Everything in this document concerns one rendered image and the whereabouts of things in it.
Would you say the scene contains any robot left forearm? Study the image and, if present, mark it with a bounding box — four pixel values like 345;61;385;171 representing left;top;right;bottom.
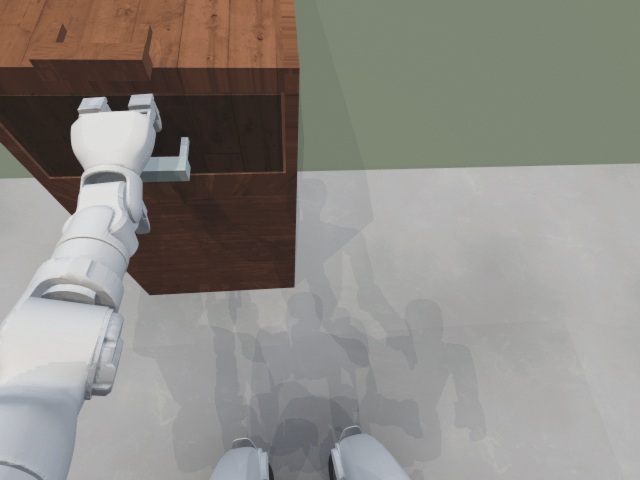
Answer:
0;165;143;352

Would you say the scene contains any drawer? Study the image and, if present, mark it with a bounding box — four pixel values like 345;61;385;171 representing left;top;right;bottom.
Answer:
0;92;283;177

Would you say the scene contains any cabinet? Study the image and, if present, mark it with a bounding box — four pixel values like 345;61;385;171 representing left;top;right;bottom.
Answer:
0;0;300;295

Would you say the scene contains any robot left hand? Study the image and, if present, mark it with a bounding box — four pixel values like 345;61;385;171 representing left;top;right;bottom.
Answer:
71;94;162;234

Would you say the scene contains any left robot upper arm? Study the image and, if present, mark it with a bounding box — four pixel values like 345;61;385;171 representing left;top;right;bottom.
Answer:
0;297;124;480

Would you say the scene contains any right robot thigh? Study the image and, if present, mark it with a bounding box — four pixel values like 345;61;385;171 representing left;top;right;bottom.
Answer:
331;433;411;480

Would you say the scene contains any robot left shin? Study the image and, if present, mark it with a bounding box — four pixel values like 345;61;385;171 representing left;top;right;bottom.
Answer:
231;438;258;451

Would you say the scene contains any handle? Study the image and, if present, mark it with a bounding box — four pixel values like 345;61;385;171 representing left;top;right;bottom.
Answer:
140;137;191;182
29;42;153;81

